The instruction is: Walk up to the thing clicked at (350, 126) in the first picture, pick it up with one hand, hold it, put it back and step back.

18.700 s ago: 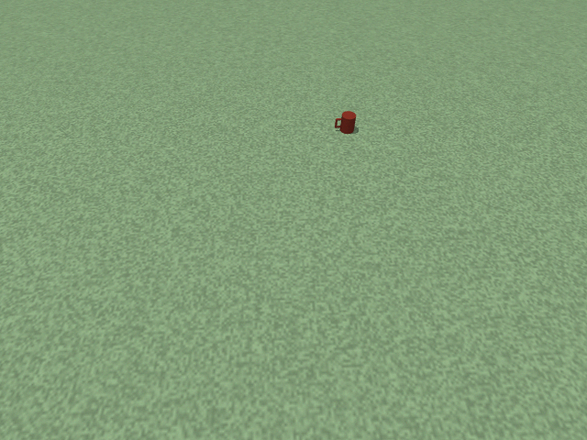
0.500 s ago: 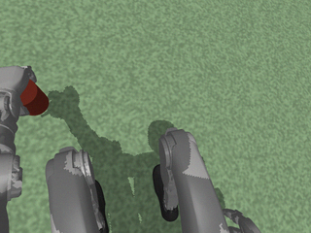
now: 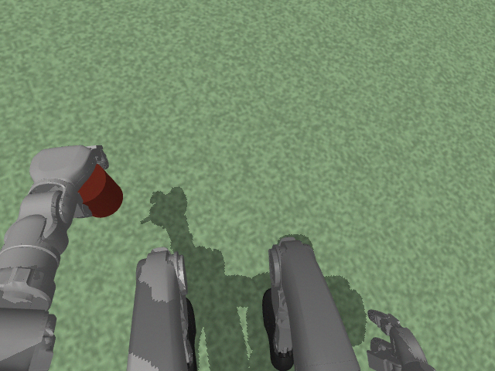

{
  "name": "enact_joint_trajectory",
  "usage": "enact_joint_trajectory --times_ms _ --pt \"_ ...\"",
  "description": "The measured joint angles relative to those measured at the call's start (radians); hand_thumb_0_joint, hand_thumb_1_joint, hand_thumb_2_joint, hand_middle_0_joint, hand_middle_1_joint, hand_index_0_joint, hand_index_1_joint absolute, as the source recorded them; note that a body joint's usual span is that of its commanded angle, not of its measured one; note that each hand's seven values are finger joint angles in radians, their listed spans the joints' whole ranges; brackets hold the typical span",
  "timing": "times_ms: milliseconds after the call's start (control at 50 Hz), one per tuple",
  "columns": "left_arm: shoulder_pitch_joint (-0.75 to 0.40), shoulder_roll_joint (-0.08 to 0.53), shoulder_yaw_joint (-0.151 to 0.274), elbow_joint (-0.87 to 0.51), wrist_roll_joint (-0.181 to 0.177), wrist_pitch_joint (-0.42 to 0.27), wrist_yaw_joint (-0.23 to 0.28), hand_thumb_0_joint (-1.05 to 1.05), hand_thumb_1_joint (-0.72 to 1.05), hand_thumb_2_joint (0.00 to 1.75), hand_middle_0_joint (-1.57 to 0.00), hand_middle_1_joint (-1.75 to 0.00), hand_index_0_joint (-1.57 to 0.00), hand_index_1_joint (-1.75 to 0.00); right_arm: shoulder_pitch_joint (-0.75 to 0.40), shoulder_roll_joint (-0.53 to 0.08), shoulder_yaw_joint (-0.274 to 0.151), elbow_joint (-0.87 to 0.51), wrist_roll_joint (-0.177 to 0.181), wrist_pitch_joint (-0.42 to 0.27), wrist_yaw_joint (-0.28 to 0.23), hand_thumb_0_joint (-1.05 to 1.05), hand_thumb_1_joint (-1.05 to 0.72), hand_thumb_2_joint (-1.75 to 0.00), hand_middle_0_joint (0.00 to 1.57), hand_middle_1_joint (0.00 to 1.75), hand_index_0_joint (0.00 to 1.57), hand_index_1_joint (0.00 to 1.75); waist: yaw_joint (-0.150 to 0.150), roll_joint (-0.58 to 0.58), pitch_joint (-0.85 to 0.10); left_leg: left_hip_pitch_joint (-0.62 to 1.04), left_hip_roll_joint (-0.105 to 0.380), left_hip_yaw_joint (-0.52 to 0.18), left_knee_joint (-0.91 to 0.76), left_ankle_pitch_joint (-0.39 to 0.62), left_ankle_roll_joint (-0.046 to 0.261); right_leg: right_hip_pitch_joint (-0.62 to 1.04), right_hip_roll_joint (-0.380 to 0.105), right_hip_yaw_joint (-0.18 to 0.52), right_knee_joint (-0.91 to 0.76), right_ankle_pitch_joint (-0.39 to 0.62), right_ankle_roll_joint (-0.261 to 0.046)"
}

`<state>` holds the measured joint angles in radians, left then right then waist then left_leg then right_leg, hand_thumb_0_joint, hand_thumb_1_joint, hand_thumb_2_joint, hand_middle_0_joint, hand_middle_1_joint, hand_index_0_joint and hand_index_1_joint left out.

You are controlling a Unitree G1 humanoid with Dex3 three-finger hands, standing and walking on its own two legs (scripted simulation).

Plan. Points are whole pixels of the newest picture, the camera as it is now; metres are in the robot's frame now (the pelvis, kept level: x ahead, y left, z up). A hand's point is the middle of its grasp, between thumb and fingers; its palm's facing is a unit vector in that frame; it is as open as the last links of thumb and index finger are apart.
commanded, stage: lift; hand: left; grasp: from above
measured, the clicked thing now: (84, 194) +0.42 +0.27 -0.15
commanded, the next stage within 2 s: hold in 1.00 s
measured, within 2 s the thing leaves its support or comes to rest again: neither
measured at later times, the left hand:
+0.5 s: hand (14, 178) +0.36 +0.25 +0.09, palm faces -0.46 -0.09 -0.88, open 10.3 cm
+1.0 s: hand out of the picture +0.38 +0.24 +0.18, palm faces -0.45 -0.10 -0.89, open 10.3 cm
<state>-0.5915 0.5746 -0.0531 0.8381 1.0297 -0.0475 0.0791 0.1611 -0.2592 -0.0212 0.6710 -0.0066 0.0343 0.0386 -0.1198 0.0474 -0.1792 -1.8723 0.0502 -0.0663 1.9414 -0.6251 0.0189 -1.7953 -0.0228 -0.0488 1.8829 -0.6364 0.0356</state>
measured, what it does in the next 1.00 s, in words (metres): rises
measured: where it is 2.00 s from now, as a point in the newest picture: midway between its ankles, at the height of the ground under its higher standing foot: (232, 348)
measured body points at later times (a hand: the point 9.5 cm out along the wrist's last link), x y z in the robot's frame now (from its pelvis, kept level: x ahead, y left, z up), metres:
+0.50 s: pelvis +0.03 +0.00 +0.18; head +0.11 +0.01 +0.62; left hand +0.38 +0.25 +0.14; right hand +0.13 -0.26 +0.06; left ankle +0.09 +0.12 -0.44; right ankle +0.09 -0.14 -0.44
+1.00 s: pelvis +0.08 +0.00 +0.26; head +0.13 +0.01 +0.71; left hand +0.40 +0.25 +0.23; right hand +0.16 -0.26 +0.14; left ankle +0.09 +0.12 -0.44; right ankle +0.09 -0.14 -0.44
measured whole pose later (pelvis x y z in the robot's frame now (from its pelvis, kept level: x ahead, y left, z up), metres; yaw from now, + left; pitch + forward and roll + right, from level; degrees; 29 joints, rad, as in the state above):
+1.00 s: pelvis +0.08 +0.00 +0.26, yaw +2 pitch +10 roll -1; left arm -0.33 0.38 -0.18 0.86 0.99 0.03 0.15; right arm 0.27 -0.24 -0.04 0.75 0.04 0.00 -0.05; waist -0.06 0.03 -0.08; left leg -0.63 0.04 0.04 0.83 -0.38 0.01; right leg -0.60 -0.02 -0.01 0.78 -0.37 0.03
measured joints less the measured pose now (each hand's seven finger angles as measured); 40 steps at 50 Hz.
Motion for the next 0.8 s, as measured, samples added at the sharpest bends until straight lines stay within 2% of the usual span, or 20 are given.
enact_joint_trajectory --times_ms 220,460,640,800 --pt "0.138 -0.066 -0.054 -0.087 -0.031 0.048 0.000 0.04 -0.05 0.58 -0.78 -0.63 -0.64 -0.66 -0.007 0.021 0.006 0.024 0.029 0.001 -0.053 0.00 -0.90 -0.90 0.21 0.30 0.21 0.30 0.027 0.001 0.008 0.343 0.004 0.026 -0.289 0.050 -0.003 0.331 0.001 0.007 -0.287 0.059 -0.002" --pt "0.203 -0.123 -0.104 -0.005 -0.041 0.062 0.029 0.04 -0.06 0.59 -0.78 -0.63 -0.64 -0.66 0.057 0.028 0.008 0.062 0.045 -0.038 -0.095 0.00 -0.90 -0.90 0.21 0.30 0.21 0.30 0.035 -0.002 0.020 0.721 0.008 0.055 -0.615 0.120 -0.008 0.695 0.007 0.019 -0.609 0.137 -0.006" --pt "0.228 -0.165 -0.117 0.036 -0.026 0.058 0.066 0.04 -0.05 0.58 -0.78 -0.63 -0.63 -0.66 0.091 0.016 -0.003 0.077 0.039 -0.051 -0.101 0.00 -0.90 -0.90 0.21 0.30 0.21 0.30 0.037 -0.011 0.055 0.933 0.004 0.073 -0.813 0.171 -0.010 0.899 0.006 0.027 -0.803 0.190 -0.006" --pt "0.239 -0.183 -0.116 0.038 -0.027 0.072 0.089 0.04 -0.05 0.58 -0.79 -0.62 -0.64 -0.64 0.103 0.013 -0.011 0.083 0.038 -0.044 -0.092 0.00 -0.90 -0.90 0.20 0.30 0.21 0.30 0.041 -0.017 0.084 1.087 -0.001 0.089 -0.965 0.213 -0.011 1.047 0.003 0.037 -0.950 0.233 -0.005"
